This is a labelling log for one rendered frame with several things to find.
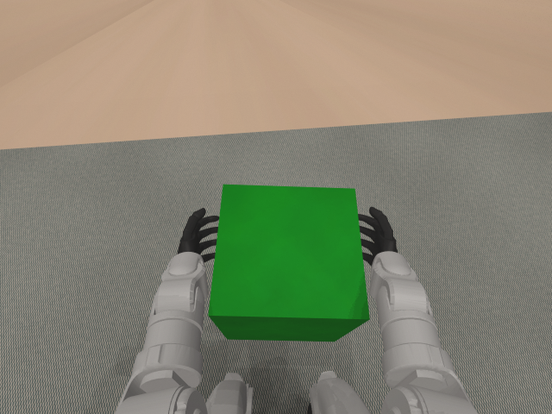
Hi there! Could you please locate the right robot hand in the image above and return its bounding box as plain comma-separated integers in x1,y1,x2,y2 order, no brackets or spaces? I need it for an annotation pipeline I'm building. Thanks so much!
358,207,398,266

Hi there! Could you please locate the left robot forearm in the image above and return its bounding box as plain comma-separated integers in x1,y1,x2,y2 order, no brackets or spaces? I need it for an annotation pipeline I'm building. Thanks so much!
115,252,209,414

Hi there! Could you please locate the right robot shin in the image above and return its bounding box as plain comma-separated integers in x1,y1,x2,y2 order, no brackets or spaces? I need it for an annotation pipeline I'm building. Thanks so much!
317,371,336,383

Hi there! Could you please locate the left robot upper arm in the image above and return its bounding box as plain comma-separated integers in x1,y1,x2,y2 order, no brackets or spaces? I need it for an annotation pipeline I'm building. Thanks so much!
116,386,208,414

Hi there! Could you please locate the right robot forearm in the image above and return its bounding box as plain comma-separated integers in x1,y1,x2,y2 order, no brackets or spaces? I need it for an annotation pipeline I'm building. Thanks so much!
369,251,475,409

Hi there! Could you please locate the robot left thigh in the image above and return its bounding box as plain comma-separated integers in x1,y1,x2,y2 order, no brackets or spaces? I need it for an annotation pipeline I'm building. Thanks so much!
205,380,254,414

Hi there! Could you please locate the right robot upper arm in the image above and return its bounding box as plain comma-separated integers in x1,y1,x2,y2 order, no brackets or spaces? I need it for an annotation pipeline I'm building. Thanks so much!
380,384,478,414

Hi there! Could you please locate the carton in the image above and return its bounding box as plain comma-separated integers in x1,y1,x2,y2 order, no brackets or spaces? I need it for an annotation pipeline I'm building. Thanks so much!
208,185,370,342

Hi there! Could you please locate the left robot hand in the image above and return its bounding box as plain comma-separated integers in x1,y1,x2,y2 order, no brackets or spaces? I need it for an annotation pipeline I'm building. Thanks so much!
178,208,219,262

